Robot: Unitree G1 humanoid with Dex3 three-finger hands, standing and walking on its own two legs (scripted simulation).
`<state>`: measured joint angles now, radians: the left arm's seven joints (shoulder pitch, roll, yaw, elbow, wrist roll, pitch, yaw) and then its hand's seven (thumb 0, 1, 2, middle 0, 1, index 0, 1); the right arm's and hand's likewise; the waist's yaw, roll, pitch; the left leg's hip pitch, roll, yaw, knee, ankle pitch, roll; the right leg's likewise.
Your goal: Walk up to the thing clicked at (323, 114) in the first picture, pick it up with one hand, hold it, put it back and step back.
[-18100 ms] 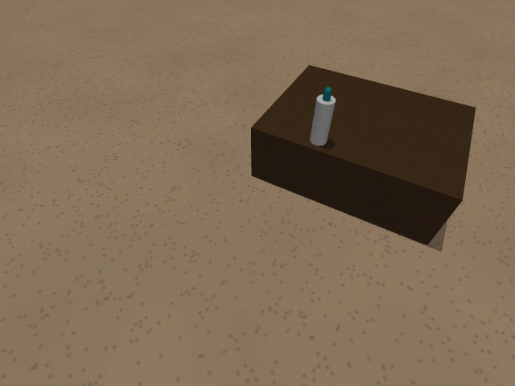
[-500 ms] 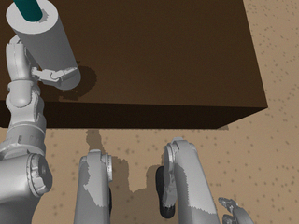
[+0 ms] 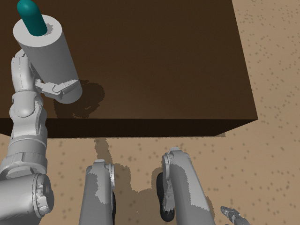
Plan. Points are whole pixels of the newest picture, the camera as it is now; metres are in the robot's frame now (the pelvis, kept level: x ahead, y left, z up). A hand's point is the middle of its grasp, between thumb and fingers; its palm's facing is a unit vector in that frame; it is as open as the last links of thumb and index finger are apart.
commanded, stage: settle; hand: left
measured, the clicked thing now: (52, 60) +0.51 +0.18 +0.02
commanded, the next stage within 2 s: lift in 0.54 s
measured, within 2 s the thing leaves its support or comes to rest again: neither
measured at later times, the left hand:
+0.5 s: hand (55, 63) +0.51 +0.18 +0.02, palm faces +0.10 -0.99 -0.07, open 11.0 cm
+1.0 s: hand (51, 64) +0.48 +0.17 +0.06, palm faces +0.10 -0.99 -0.07, open 11.0 cm
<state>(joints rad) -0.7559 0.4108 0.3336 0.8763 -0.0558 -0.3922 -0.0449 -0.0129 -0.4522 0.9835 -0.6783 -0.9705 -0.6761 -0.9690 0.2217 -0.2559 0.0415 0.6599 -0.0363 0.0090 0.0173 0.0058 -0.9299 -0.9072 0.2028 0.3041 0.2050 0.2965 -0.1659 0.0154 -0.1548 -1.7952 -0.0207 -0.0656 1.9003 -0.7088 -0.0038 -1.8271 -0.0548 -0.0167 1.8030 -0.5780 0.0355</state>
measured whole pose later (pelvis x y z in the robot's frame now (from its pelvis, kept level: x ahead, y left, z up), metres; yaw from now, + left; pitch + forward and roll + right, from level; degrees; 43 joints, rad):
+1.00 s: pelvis +0.02 -0.01 +0.08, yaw +0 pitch +30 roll -3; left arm -0.58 0.33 0.30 0.82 -0.09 -0.42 -0.04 -0.01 -0.51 1.06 -0.67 -1.02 -0.67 -1.02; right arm 0.23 -0.24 0.01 0.70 -0.03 -0.01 0.01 0.01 -0.95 -0.91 0.20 0.30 0.20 0.30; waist -0.14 0.02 -0.16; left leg -1.49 0.00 -0.06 1.63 -0.67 -0.02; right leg -1.53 -0.04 -0.03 1.55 -0.55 0.02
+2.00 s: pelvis +0.05 -0.01 +0.21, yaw +1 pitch +12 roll -2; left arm -0.18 0.23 0.11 0.46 -0.15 -0.32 0.01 -0.01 -0.57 1.14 -0.67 -1.05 -0.67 -1.05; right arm 0.23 -0.21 0.02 0.67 0.00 -0.04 -0.05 0.01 -0.93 -0.91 0.20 0.30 0.20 0.30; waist -0.05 0.00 -0.08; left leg -0.77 0.02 -0.04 1.08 -0.53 -0.01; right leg -0.81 -0.02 -0.03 1.01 -0.42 0.02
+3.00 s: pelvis +0.07 -0.01 +0.24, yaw +1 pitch +6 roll -1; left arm -0.09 0.20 0.09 0.40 -0.15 -0.30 -0.02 -0.01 -0.57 1.13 -0.66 -1.06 -0.66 -1.06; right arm 0.24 -0.21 0.01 0.67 0.00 -0.05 -0.05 0.01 -0.93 -0.91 0.20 0.30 0.20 0.30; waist -0.03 0.01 -0.03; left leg -0.53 0.02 -0.03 0.89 -0.47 -0.01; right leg -0.57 -0.02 -0.03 0.83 -0.37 0.02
